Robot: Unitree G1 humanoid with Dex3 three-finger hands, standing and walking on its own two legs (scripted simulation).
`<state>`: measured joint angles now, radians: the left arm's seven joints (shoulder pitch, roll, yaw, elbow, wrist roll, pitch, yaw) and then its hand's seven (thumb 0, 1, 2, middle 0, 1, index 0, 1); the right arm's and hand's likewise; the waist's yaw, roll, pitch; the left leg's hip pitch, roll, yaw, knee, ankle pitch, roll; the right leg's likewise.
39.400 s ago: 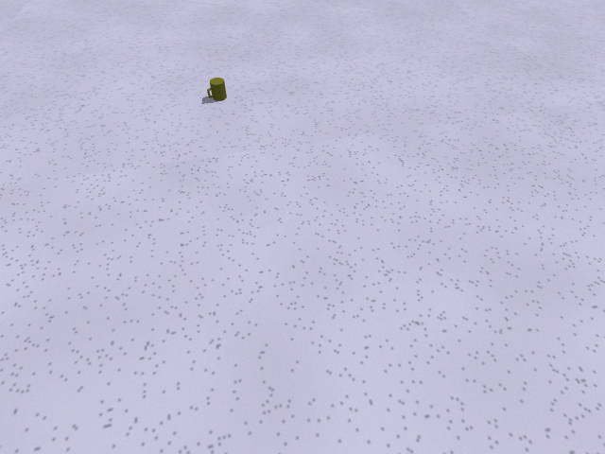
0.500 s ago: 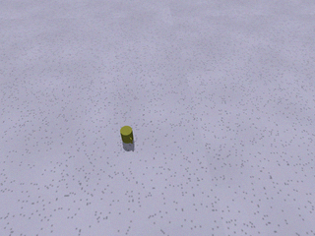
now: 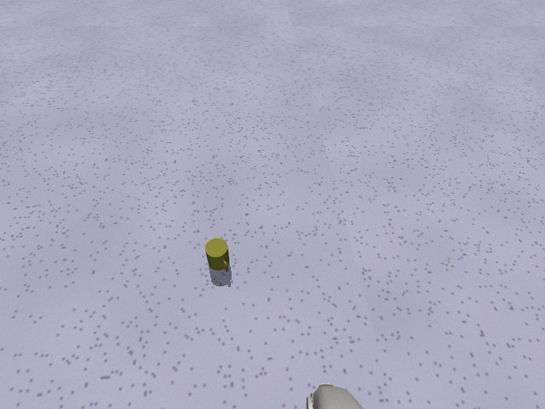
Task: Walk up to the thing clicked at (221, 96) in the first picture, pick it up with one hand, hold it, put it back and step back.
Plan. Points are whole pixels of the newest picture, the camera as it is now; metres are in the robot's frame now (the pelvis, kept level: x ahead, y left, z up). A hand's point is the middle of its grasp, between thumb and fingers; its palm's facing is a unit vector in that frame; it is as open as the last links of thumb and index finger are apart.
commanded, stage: walk up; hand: left
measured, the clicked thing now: (219, 257) +0.75 +0.20 -0.72
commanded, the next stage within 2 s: stand in 1.96 s
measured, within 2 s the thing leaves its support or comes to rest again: neither
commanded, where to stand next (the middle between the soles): +0.39 -0.04 m, yaw +1 degrees
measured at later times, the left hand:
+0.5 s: hand (110, 362) +0.22 +0.28 -0.16, palm faces -0.04 -0.93 -0.38, open 7.4 cm
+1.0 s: hand (151, 293) +0.34 +0.24 -0.16, palm faces -0.08 -0.92 -0.37, open 7.4 cm
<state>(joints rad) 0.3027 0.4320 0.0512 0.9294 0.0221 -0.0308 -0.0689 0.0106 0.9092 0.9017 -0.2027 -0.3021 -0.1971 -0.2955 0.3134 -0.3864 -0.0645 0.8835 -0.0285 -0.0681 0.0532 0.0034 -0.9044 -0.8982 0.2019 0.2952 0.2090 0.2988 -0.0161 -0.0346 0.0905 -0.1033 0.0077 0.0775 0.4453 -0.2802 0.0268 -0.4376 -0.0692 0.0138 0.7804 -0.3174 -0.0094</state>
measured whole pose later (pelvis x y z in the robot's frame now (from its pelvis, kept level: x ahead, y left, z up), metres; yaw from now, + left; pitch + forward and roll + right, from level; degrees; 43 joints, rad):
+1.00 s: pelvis +0.24 -0.01 -0.02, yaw -2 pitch -3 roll +1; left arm 0.15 0.36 0.00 0.95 0.01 -0.01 -0.02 0.01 0.91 0.90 -0.21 -0.30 -0.20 -0.30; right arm 0.19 -0.38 -0.01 0.95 0.01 -0.01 0.01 0.00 -0.91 -0.90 0.20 0.29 0.21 0.30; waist -0.01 0.01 0.10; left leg -0.28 0.03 0.04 0.66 -0.32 -0.02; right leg -0.35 -0.05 -0.01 0.69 -0.28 0.01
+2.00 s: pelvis +0.27 -0.01 +0.01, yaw -1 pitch -2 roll +0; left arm 0.09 0.34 0.01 1.16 0.01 -0.01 -0.01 0.01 0.91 0.90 -0.20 -0.30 -0.20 -0.30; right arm 0.07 -0.35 0.00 1.15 -0.01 -0.01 0.01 0.00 -0.91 -0.90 0.20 0.29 0.21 0.30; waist 0.01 0.01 0.05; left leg -0.11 0.03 0.01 0.33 -0.19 -0.02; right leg -0.15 -0.04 -0.04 0.33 -0.14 0.02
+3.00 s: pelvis +0.28 -0.02 +0.01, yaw -1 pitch -2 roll +0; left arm 0.10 0.35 -0.01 1.13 0.01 -0.02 -0.01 0.01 0.91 0.90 -0.20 -0.30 -0.20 -0.30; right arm 0.10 -0.36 0.00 1.14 -0.02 -0.01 0.01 0.00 -0.91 -0.90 0.20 0.29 0.21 0.30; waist 0.00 0.01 0.04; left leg -0.07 0.04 0.01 0.30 -0.20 -0.04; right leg -0.13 -0.02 -0.05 0.33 -0.17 0.01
